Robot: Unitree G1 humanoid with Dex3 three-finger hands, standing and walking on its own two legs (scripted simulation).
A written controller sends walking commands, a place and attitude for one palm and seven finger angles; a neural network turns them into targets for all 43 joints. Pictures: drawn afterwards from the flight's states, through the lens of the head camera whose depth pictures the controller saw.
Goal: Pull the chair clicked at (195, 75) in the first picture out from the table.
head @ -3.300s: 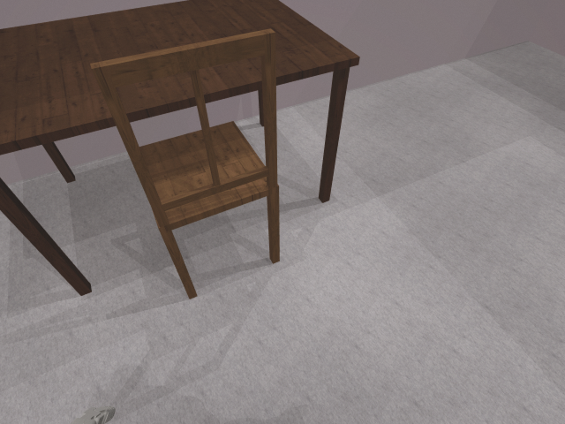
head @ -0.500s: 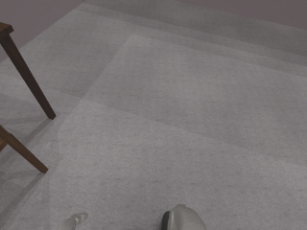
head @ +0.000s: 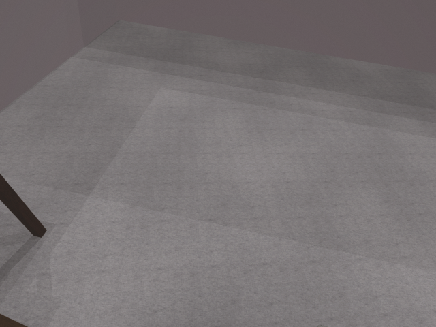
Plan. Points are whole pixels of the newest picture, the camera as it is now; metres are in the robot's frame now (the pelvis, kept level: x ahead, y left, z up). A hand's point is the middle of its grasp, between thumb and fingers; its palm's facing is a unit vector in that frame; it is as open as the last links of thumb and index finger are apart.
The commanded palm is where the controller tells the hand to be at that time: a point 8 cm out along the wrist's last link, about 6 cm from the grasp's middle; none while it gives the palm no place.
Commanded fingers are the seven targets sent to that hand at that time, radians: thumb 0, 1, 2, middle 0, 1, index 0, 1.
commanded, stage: walk to a spot facing it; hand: left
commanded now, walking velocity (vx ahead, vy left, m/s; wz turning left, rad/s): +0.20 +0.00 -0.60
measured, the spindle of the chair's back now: out of the picture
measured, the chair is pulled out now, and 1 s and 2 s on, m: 0.00 0.00 0.00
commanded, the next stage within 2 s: turn to face it in 0.38 s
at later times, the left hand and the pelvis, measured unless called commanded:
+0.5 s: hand (165, 262) +0.29 +0.15 -0.17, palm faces -0.32 -0.93 -0.16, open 7.4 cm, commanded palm none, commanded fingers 0.00 0.90 0.90 -0.20 -0.30 -0.20 -0.30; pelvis +0.14 +0.00 +0.00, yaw -19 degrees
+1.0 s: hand (151, 258) +0.30 +0.19 -0.18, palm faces -0.09 -0.98 -0.17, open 7.3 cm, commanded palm none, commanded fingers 0.00 0.90 0.90 -0.20 -0.30 -0.20 -0.30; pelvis +0.19 +0.02 -0.01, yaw -7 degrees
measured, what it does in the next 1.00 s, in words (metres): walks ahead: right foot, then left foot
